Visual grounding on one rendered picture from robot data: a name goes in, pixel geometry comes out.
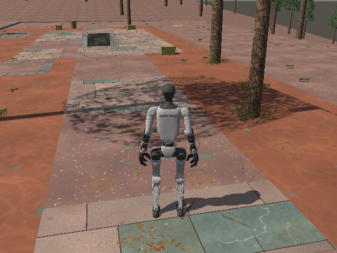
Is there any robot left thigh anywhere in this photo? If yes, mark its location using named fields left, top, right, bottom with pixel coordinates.
left=151, top=147, right=161, bottom=185

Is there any left robot hand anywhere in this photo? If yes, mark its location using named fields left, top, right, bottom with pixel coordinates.
left=138, top=152, right=151, bottom=166

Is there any left robot upper arm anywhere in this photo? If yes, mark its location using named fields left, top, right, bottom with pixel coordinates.
left=145, top=106, right=157, bottom=136

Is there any right robot hand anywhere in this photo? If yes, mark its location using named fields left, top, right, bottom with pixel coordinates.
left=186, top=153, right=199, bottom=168

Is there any right robot shin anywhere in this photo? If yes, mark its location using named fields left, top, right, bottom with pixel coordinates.
left=176, top=175, right=184, bottom=210

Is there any right robot upper arm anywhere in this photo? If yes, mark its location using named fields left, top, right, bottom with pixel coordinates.
left=180, top=106, right=193, bottom=136

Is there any left robot forearm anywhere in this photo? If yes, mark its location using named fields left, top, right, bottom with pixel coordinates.
left=140, top=128, right=150, bottom=153

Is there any right robot forearm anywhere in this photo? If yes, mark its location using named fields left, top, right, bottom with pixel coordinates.
left=187, top=129, right=197, bottom=154

